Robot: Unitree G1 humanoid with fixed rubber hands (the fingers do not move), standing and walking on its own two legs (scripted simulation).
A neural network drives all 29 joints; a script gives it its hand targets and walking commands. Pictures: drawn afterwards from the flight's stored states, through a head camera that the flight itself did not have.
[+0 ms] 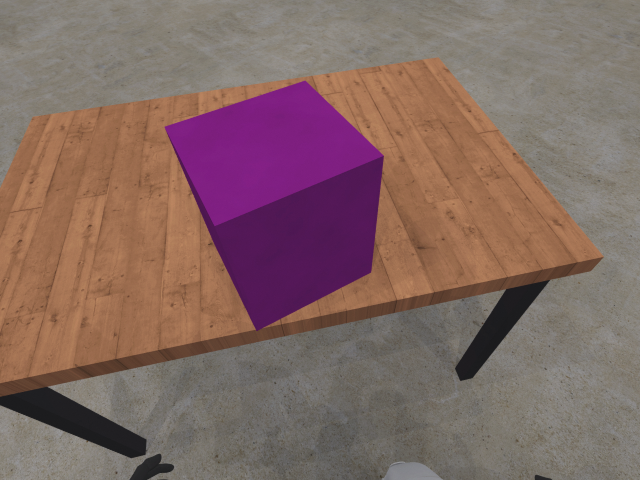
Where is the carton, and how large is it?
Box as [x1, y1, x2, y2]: [165, 81, 383, 330]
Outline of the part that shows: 305,81 165,126 165,129 215,246 256,330 370,272 383,155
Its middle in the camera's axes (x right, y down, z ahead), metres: -0.06 -0.04 +0.58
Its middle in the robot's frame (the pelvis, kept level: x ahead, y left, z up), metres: +0.47 +0.08 +0.05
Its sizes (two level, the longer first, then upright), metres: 0.210 0.200 0.250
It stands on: a table, 0.68 m high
